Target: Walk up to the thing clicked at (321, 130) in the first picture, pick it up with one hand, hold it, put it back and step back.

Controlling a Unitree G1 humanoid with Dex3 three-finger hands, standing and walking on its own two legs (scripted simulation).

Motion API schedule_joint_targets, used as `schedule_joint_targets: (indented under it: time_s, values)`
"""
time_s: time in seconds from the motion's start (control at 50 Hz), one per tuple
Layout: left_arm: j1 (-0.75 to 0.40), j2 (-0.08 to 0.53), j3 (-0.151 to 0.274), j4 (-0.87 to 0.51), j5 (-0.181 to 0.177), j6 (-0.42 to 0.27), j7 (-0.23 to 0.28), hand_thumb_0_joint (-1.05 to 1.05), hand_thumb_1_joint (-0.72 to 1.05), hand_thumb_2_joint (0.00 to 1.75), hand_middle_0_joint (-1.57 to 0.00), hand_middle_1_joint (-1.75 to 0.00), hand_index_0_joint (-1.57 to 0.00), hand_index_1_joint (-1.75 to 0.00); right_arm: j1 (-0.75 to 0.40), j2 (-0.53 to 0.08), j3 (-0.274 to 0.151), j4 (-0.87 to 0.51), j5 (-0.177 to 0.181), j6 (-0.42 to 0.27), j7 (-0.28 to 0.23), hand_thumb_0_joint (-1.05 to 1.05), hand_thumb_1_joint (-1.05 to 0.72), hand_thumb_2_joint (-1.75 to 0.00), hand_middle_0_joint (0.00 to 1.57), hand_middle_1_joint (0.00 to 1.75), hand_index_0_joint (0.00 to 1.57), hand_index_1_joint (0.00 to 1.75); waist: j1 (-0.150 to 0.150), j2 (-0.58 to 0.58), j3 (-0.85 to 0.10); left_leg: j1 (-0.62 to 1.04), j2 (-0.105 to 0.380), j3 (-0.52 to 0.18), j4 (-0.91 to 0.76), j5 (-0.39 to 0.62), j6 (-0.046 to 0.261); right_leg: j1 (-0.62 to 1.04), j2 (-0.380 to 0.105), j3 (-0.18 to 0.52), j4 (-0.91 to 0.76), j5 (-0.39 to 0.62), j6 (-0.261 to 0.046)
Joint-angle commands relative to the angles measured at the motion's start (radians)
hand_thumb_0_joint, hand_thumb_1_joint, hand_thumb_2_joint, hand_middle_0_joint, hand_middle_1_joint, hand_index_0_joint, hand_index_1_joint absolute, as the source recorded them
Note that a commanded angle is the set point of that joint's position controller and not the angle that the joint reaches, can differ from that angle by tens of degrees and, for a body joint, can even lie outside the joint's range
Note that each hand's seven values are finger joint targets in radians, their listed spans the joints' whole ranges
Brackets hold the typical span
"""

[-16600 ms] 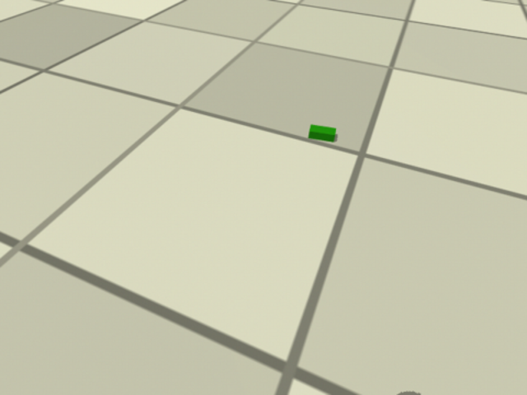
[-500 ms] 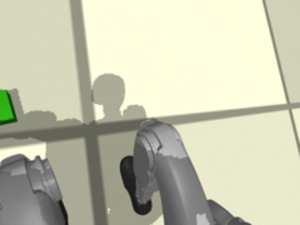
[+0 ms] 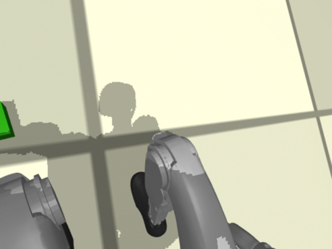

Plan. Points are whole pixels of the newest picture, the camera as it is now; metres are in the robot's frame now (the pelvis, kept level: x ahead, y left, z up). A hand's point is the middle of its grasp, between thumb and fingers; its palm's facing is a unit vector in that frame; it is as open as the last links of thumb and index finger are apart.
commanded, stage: close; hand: left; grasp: from above
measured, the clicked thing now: out of the picture +0.43 +0.31 -0.27
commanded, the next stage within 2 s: settle in 0.18 s
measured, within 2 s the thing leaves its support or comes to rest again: leaves its support in 0.62 s
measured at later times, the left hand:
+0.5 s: hand out of the picture +0.42 +0.31 -0.25, palm faces -0.45 -0.11 -0.88, open 10.8 cm
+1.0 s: hand out of the picture +0.41 +0.32 -0.17, palm faces -0.44 -0.08 -0.90, open 10.8 cm
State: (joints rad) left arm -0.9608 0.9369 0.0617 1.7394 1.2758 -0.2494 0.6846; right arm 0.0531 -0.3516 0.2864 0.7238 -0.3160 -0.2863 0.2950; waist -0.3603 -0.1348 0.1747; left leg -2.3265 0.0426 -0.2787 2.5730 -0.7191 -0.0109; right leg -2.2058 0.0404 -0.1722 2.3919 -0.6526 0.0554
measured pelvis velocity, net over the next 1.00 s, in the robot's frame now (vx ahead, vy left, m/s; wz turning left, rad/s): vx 0.00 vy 0.00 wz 0.07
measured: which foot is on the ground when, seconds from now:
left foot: down 0.00-1.00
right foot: down 0.00-1.00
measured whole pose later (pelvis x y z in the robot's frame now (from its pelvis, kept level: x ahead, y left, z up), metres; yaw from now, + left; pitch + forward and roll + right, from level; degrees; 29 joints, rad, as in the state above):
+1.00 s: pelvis +0.00 +0.00 +0.02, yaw +4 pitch +31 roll -10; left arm -0.86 0.72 0.05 1.38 1.24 -0.17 0.43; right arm 0.11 -0.30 0.10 0.73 -0.17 -0.17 0.27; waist -0.24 -0.01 -0.02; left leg -2.35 0.04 -0.19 2.47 -0.69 0.00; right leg -2.25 0.01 -0.11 2.36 -0.67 0.04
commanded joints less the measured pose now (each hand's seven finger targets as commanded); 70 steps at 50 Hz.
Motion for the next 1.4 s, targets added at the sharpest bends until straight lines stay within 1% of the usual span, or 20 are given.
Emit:
schedule_joint_targets:
  time_s: [0.0, 0.26, 0.3, 0.38, 0.46, 0.54, 0.62, 0.64, 0.66, 0.72, 0.74, 0.76, 0.9, 1.04, 1.1, 1.2, 1.26, 1.28, 1.32, 1.38]
  values:
    - [-0.214, 0.195, 0.011, -0.106, -0.012, -0.009, 0.030, 0.00, 0.29, 0.69, -0.65, -0.72, -0.67, -0.70, 0.157, -0.329, -0.106, 0.003, 0.010, -0.003, -0.016, 0.00, -0.89, -0.90, 0.20, 0.30, 0.20, 0.30, -0.043, 0.466, -0.595, 0.439, 0.009, 0.121, -0.285, 0.141, 0.012, 0.318, 0.050, -0.104, -0.221, 0.177, -0.069]
    - [-0.206, 0.186, 0.008, -0.085, -0.020, 0.001, 0.027, 0.00, 0.45, 0.72, -0.79, -0.68, -0.80, -0.67, 0.161, -0.318, -0.093, -0.007, 0.012, 0.000, -0.016, 0.00, -0.89, -0.90, 0.20, 0.30, 0.20, 0.30, -0.047, 0.446, -0.594, 0.429, 0.011, 0.121, -0.273, 0.162, 0.015, 0.328, 0.053, -0.098, -0.216, 0.200, -0.067]
    - [-0.213, 0.200, 0.020, -0.090, -0.015, 0.003, 0.025, 0.00, 0.33, 0.75, -0.75, -0.72, -0.77, -0.71, 0.171, -0.326, -0.103, -0.007, 0.016, 0.003, -0.019, 0.00, -0.91, -0.90, 0.20, 0.30, 0.20, 0.30, -0.044, 0.442, -0.597, 0.425, 0.008, 0.121, -0.275, 0.156, 0.017, 0.317, 0.051, -0.101, -0.218, 0.193, -0.067]
    - [-0.221, 0.206, 0.024, -0.105, -0.015, 0.013, 0.007, 0.00, 0.34, 0.80, -0.76, -0.75, -0.77, -0.74, 0.175, -0.326, -0.106, -0.008, 0.016, 0.003, -0.017, 0.00, -0.91, -0.90, 0.20, 0.30, 0.20, 0.30, -0.044, 0.473, -0.606, 0.445, 0.011, 0.117, -0.281, 0.163, 0.013, 0.308, 0.048, -0.102, -0.204, 0.198, -0.069]
    - [-0.248, 0.237, 0.055, -0.160, -0.012, 0.018, -0.003, 0.00, 0.38, 0.84, -0.81, -0.74, -0.81, -0.75, 0.184, -0.325, -0.124, -0.008, 0.027, 0.001, -0.016, 0.00, -0.91, -0.90, 0.20, 0.30, 0.20, 0.30, -0.031, 0.509, -0.634, 0.460, 0.009, 0.125, -0.276, 0.168, 0.011, 0.316, 0.044, -0.089, -0.197, 0.203, -0.071]
    - [-0.211, 0.280, 0.129, -0.276, -0.003, 0.016, -0.013, 0.00, 0.39, 0.81, -0.80, -0.75, -0.81, -0.74, 0.205, -0.314, -0.152, -0.002, 0.033, 0.012, -0.012, 0.00, -0.91, -0.90, 0.20, 0.30, 0.20, 0.30, 0.020, 0.593, -0.733, 0.508, 0.005, 0.133, -0.294, 0.223, 0.001, 0.314, 0.041, -0.090, -0.180, 0.231, -0.083]
    - [-0.216, 0.196, 0.099, -0.369, -0.012, 0.021, -0.047, 0.00, 0.43, 0.78, -0.80, -0.76, -0.82, -0.75, 0.207, -0.290, -0.188, -0.006, 0.051, 0.021, -0.002, 0.00, -0.91, -0.90, 0.20, 0.30, 0.20, 0.30, 0.019, 0.610, -0.764, 0.506, 0.000, 0.155, -0.280, 0.234, 0.004, 0.293, 0.041, -0.079, -0.184, 0.249, -0.084]
    - [-0.207, 0.165, 0.085, -0.445, -0.021, 0.020, -0.056, 0.00, 0.42, 0.78, -0.80, -0.76, -0.82, -0.74, 0.207, -0.280, -0.195, -0.015, 0.059, 0.025, -0.001, 0.00, -0.91, -0.90, 0.20, 0.30, 0.20, 0.30, 0.048, 0.637, -0.839, 0.549, -0.002, 0.158, -0.300, 0.263, 0.002, 0.319, 0.042, -0.072, -0.194, 0.270, -0.086]
    - [-0.194, 0.124, 0.063, -0.437, -0.035, 0.025, -0.066, 0.00, 0.43, 0.79, -0.82, -0.75, -0.83, -0.74, 0.219, -0.270, -0.204, 0.009, 0.069, 0.028, 0.001, 0.00, -0.91, -0.90, 0.20, 0.30, 0.20, 0.30, 0.046, 0.645, -0.817, 0.540, -0.006, 0.158, -0.307, 0.250, 0.000, 0.287, 0.035, -0.077, -0.189, 0.258, -0.090]
    - [-0.189, 0.144, 0.088, -0.520, -0.031, 0.042, -0.094, 0.00, 0.45, 0.78, -0.82, -0.75, -0.84, -0.73, 0.256, -0.275, -0.241, 0.013, 0.089, 0.044, 0.005, 0.00, -0.90, -0.90, 0.20, 0.30, 0.20, 0.30, 0.064, 0.627, -0.867, 0.566, -0.009, 0.168, -0.312, 0.299, 0.003, 0.288, 0.029, -0.065, -0.195, 0.296, -0.087]
    - [-0.169, 0.081, 0.055, -0.527, -0.047, 0.046, -0.108, 0.00, 0.46, 0.79, -0.83, -0.76, -0.84, -0.74, 0.246, -0.265, -0.249, 0.019, 0.103, 0.054, 0.004, 0.00, -0.91, -0.90, 0.20, 0.30, 0.20, 0.30, 0.084, 0.633, -0.885, 0.576, -0.008, 0.166, -0.330, 0.301, 0.001, 0.270, 0.029, -0.062, -0.195, 0.290, -0.094]
    - [-0.162, 0.049, 0.034, -0.480, -0.048, 0.056, -0.120, 0.00, 0.46, 0.79, -0.83, -0.75, -0.85, -0.74, 0.248, -0.256, -0.254, 0.026, 0.111, 0.058, 0.007, 0.00, -0.91, -0.90, 0.20, 0.30, 0.20, 0.30, 0.064, 0.596, -0.846, 0.555, -0.006, 0.170, -0.319, 0.286, 0.007, 0.259, 0.030, -0.057, -0.204, 0.286, -0.090]
    - [-0.197, 0.034, 0.031, -0.518, -0.058, 0.077, -0.193, 0.00, 0.53, 0.87, -0.91, -0.79, -0.91, -0.79, 0.272, -0.223, -0.274, 0.010, 0.155, 0.112, -0.026, 0.00, -0.91, -0.90, 0.20, 0.30, 0.20, 0.30, 0.097, 0.471, -0.859, 0.460, -0.021, 0.194, -0.352, 0.219, 0.033, 0.305, 0.026, -0.008, -0.266, 0.216, -0.089]
    - [-0.251, 0.037, 0.022, -0.518, -0.046, 0.059, -0.263, 0.00, 0.57, 0.89, -0.94, -0.79, -0.94, -0.79, 0.270, -0.213, -0.288, -0.007, 0.170, 0.147, -0.072, 0.00, -0.91, -0.90, 0.20, 0.30, 0.20, 0.30, 0.086, 0.396, -0.817, 0.437, -0.036, 0.205, -0.368, 0.156, 0.039, 0.280, 0.013, 0.006, -0.302, 0.135, -0.091]
    - [-0.261, 0.048, 0.026, -0.544, -0.053, 0.042, -0.281, 0.00, 0.56, 0.88, -0.94, -0.78, -0.94, -0.78, 0.265, -0.197, -0.292, -0.020, 0.173, 0.161, -0.091, 0.00, -0.91, -0.90, 0.20, 0.30, 0.20, 0.30, 0.105, 0.416, -0.844, 0.448, -0.038, 0.214, -0.386, 0.137, 0.034, 0.307, 0.014, 0.031, -0.318, 0.087, -0.097]
    - [-0.254, 0.052, 0.038, -0.640, -0.051, 0.028, -0.300, 0.00, 0.60, 0.96, -0.97, -0.79, -0.96, -0.80, 0.281, -0.206, -0.312, -0.025, 0.184, 0.180, -0.117, 0.00, -0.91, -0.90, 0.20, 0.30, 0.20, 0.30, 0.136, 0.486, -0.937, 0.562, -0.041, 0.220, -0.424, 0.209, 0.023, 0.298, -0.002, 0.011, -0.301, 0.188, -0.097]
    - [-0.276, 0.034, 0.022, -0.628, -0.048, 0.030, -0.305, 0.00, 0.63, 0.91, -1.02, -0.79, -1.02, -0.80, 0.298, -0.199, -0.317, -0.022, 0.188, 0.192, -0.126, 0.00, -0.94, -0.91, 0.20, 0.30, 0.20, 0.30, 0.108, 0.433, -0.898, 0.537, -0.039, 0.224, -0.418, 0.214, 0.031, 0.296, -0.001, 0.015, -0.326, 0.201, -0.094]
    - [-0.281, 0.034, 0.022, -0.631, -0.050, 0.030, -0.308, 0.00, 0.55, 0.92, -0.94, -0.71, -0.94, -0.72, 0.307, -0.191, -0.319, -0.026, 0.187, 0.197, -0.129, 0.00, -0.89, -0.89, 0.20, 0.30, 0.20, 0.30, 0.106, 0.432, -0.914, 0.529, -0.037, 0.226, -0.418, 0.200, 0.034, 0.318, 0.000, 0.030, -0.336, 0.184, -0.093]
    - [-0.243, 0.072, 0.057, -0.666, -0.063, 0.039, -0.310, 0.00, 0.60, 0.92, -0.99, -0.73, -0.98, -0.74, 0.305, -0.189, -0.329, -0.026, 0.193, 0.204, -0.135, 0.00, -0.92, -0.91, 0.20, 0.30, 0.20, 0.30, 0.153, 0.461, -0.973, 0.562, -0.037, 0.240, -0.436, 0.210, 0.032, 0.353, -0.004, 0.044, -0.346, 0.180, -0.094]
    - [-0.228, 0.030, 0.035, -0.720, -0.095, 0.059, -0.338, 0.00, 0.63, 0.88, -1.00, -0.71, -0.99, -0.71, 0.306, -0.194, -0.347, -0.031, 0.205, 0.212, -0.143, 0.00, -0.91, -0.90, 0.20, 0.30, 0.20, 0.30, 0.155, 0.465, -0.985, 0.604, -0.042, 0.239, -0.478, 0.206, 0.030, 0.330, -0.012, 0.032, -0.359, 0.189, -0.098]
